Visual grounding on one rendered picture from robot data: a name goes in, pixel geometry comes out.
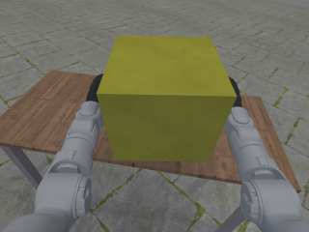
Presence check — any robot left forearm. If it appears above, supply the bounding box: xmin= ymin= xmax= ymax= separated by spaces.
xmin=34 ymin=101 xmax=103 ymax=211

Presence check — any table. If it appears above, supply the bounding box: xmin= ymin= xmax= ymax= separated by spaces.
xmin=0 ymin=70 xmax=302 ymax=232

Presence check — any robot left hand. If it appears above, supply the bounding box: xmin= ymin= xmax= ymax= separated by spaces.
xmin=86 ymin=73 xmax=103 ymax=102

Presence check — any robot right upper arm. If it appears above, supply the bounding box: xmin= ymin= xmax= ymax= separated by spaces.
xmin=240 ymin=179 xmax=309 ymax=232

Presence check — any robot right forearm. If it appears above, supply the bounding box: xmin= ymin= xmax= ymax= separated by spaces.
xmin=223 ymin=106 xmax=302 ymax=216

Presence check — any robot right hand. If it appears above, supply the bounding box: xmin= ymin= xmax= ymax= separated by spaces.
xmin=228 ymin=76 xmax=242 ymax=107

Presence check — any robot left upper arm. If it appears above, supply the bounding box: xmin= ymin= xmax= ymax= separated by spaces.
xmin=1 ymin=172 xmax=92 ymax=232

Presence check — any carton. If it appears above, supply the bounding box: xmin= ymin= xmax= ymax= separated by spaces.
xmin=97 ymin=35 xmax=237 ymax=162

